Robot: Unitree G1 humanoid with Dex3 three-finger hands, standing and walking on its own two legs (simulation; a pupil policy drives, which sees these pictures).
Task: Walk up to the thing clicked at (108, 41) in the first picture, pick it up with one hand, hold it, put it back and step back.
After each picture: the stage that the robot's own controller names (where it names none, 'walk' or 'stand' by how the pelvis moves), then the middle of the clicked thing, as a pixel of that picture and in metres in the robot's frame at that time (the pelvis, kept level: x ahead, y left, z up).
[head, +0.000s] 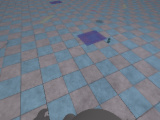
stand; (108, 40) +1.90 -0.53 -0.72
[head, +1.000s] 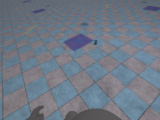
walk; (95, 42) +1.81 -0.08 -0.70
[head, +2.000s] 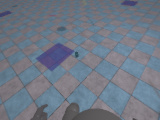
walk; (76, 54) +1.21 +0.29 -0.72
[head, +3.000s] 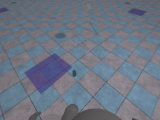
walk; (74, 73) +0.75 +0.25 -0.71
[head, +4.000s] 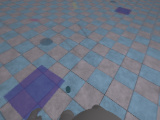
walk; (68, 89) +0.46 +0.21 -0.71
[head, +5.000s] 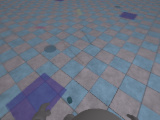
stand; (69, 100) +0.35 +0.22 -0.72
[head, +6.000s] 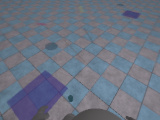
stand; (70, 98) +0.35 +0.20 -0.72
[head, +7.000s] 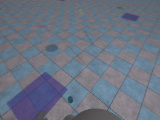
stand; (70, 99) +0.36 +0.20 -0.73
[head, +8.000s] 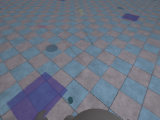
stand; (70, 100) +0.35 +0.20 -0.73
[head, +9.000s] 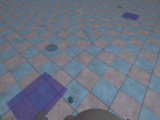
go down; (70, 100) +0.35 +0.20 -0.73
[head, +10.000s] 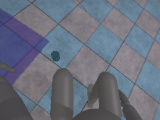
go down; (55, 56) +0.44 +0.24 -0.30
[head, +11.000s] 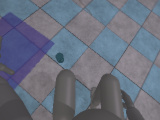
approach; (60, 58) +0.44 +0.24 -0.30
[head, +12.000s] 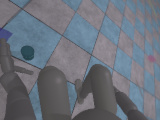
close in; (28, 53) +0.42 +0.29 -0.22
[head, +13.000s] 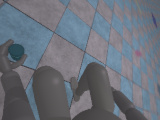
close; (17, 53) +0.42 +0.30 -0.22
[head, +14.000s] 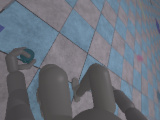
lift; (27, 56) +0.38 +0.27 -0.22
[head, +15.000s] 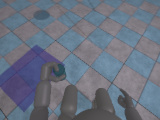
lift; (60, 73) +0.32 +0.19 -0.02
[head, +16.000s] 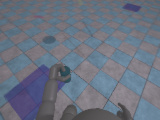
hold; (65, 75) +0.33 +0.16 +0.00
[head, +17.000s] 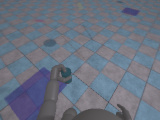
hold; (66, 76) +0.33 +0.16 +0.00
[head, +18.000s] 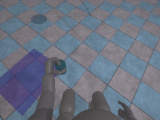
crouch; (61, 67) +0.38 +0.18 -0.06
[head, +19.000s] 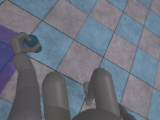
lower; (34, 44) +0.49 +0.28 -0.12
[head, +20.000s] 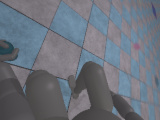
lower; (8, 52) +0.43 +0.31 -0.22
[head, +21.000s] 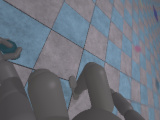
lower; (11, 51) +0.43 +0.31 -0.22
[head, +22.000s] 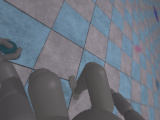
lower; (11, 51) +0.42 +0.31 -0.22
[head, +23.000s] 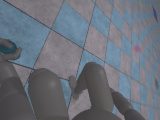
lower; (11, 51) +0.42 +0.31 -0.23
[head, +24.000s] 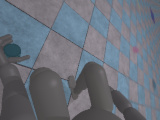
open; (13, 52) +0.42 +0.30 -0.23
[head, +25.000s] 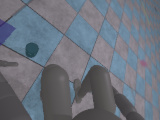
stand; (31, 50) +0.42 +0.28 -0.24
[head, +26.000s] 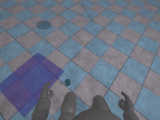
stand; (67, 82) +0.41 +0.20 -0.57
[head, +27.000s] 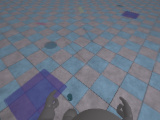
stand; (69, 97) +0.38 +0.19 -0.67
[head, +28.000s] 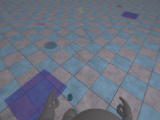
stand; (70, 97) +0.38 +0.19 -0.67
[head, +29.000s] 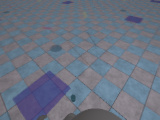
stand; (73, 98) +0.41 +0.18 -0.72
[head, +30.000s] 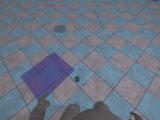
walk; (77, 79) +0.50 +0.14 -0.69
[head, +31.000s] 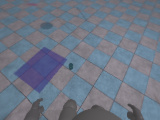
walk; (70, 66) +0.72 +0.24 -0.70
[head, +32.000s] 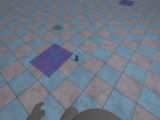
stand; (76, 58) +1.03 +0.23 -0.69
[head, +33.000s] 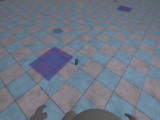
stand; (76, 61) +1.01 +0.20 -0.71
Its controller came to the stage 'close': yes
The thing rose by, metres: 0.71
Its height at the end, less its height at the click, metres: +0.00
